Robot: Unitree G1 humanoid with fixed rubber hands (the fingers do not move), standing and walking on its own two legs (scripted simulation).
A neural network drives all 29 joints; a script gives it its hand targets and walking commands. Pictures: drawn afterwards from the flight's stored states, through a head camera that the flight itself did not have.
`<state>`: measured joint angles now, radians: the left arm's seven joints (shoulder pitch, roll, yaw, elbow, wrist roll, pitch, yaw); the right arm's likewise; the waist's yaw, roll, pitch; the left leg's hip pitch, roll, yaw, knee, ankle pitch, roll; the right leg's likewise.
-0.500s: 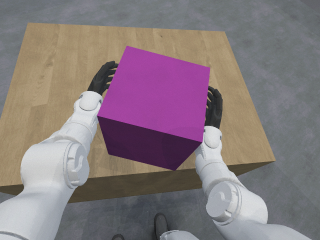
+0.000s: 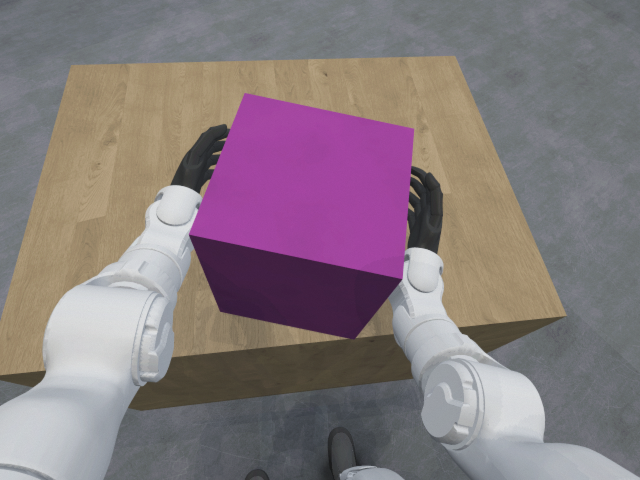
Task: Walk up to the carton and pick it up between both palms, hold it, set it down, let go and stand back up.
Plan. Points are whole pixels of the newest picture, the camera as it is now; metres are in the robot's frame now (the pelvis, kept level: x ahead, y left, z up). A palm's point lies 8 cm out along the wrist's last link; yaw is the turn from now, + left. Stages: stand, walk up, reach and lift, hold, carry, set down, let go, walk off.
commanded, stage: reach and lift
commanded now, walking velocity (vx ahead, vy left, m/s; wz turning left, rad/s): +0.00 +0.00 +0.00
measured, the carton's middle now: (306, 230) +0.42 -0.04 -0.01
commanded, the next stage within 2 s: none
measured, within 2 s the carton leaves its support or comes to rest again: leaves its support in 0.02 s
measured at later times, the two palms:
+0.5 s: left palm (183, 145) +0.48 +0.10 +0.10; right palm (437, 208) +0.38 -0.19 +0.08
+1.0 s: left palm (141, 150) +0.44 +0.13 +0.15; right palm (439, 190) +0.37 -0.17 +0.13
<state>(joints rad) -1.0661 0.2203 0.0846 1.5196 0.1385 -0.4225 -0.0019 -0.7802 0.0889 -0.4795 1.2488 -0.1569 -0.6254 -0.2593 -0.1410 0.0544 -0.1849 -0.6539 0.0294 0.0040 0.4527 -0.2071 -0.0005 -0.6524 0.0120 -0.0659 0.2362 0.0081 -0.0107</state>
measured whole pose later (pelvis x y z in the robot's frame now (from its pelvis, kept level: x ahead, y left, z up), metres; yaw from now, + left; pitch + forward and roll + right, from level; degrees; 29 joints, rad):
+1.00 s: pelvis +0.02 +0.03 +0.01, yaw +1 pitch +1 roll -2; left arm -0.85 0.13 0.10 1.04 0.05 0.10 0.07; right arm -0.70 0.01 -0.25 0.92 0.05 -0.03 -0.20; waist -0.17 0.03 -0.09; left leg -0.16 -0.02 -0.02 0.41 -0.27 0.04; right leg -0.17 -0.02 -0.04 0.22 -0.07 0.04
